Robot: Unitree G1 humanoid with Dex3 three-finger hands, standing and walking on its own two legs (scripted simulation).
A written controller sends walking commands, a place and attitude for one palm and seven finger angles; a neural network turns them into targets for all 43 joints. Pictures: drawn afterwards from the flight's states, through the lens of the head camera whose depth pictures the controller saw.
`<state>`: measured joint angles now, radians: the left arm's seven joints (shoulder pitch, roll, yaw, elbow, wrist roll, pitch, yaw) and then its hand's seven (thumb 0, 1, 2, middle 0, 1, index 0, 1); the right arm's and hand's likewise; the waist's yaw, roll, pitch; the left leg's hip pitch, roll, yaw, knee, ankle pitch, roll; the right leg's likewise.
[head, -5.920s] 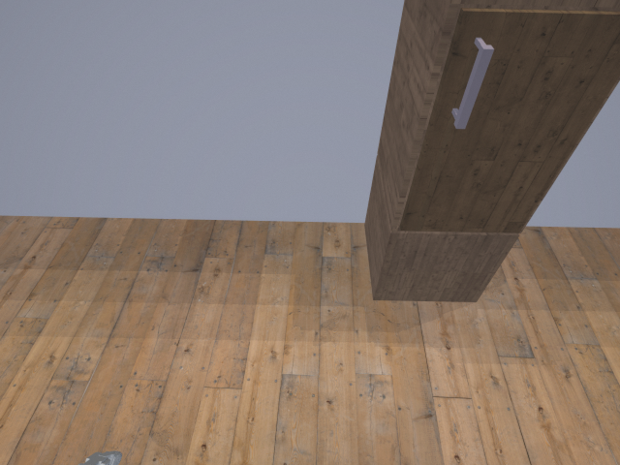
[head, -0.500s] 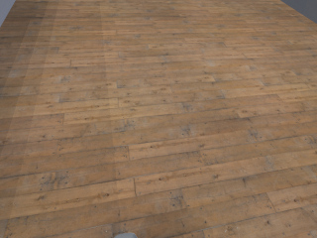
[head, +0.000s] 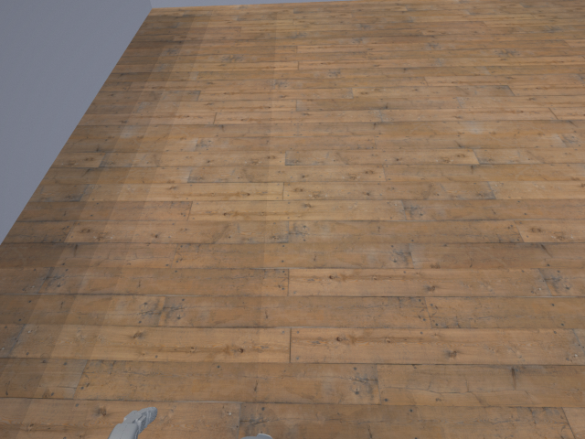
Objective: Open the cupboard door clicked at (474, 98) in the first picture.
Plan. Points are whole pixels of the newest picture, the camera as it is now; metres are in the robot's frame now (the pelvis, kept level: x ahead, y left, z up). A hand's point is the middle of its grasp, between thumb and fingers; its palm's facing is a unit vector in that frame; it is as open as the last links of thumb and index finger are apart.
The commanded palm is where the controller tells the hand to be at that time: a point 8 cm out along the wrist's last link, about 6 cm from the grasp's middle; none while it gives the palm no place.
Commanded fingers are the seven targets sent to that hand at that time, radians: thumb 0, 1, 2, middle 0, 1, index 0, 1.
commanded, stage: turn to face it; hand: left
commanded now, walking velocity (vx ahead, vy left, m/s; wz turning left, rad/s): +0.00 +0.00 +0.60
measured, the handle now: out of the picture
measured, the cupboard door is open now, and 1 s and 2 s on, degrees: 0 0 0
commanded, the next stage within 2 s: none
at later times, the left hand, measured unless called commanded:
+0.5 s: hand out of the picture -0.06 +0.23 -0.18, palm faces +0.39 -0.88 -0.28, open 7.4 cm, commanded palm none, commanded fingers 0.00 0.90 0.90 -0.20 -0.30 -0.20 -0.30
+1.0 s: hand out of the picture +0.01 +0.19 -0.13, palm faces +0.60 -0.75 -0.29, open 7.4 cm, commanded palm none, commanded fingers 0.00 0.90 0.90 -0.20 -0.30 -0.20 -0.30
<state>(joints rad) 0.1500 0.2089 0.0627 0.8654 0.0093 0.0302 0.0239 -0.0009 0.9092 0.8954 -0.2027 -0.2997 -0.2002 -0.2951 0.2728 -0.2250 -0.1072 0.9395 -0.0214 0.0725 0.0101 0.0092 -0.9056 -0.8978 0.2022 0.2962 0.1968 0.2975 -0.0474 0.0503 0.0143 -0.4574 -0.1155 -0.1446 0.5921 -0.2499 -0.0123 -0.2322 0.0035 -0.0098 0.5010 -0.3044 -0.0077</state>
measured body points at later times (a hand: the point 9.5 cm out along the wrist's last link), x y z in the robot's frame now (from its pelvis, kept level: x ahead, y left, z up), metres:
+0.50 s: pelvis +0.01 +0.02 -0.01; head +0.06 +0.05 +0.44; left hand -0.08 +0.28 -0.16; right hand +0.23 -0.18 -0.13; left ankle -0.04 +0.12 -0.73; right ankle -0.01 -0.12 -0.68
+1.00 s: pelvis +0.05 -0.02 +0.01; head +0.10 -0.03 +0.45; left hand -0.02 +0.23 -0.11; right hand +0.27 -0.19 -0.15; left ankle -0.07 +0.07 -0.64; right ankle +0.12 -0.10 -0.73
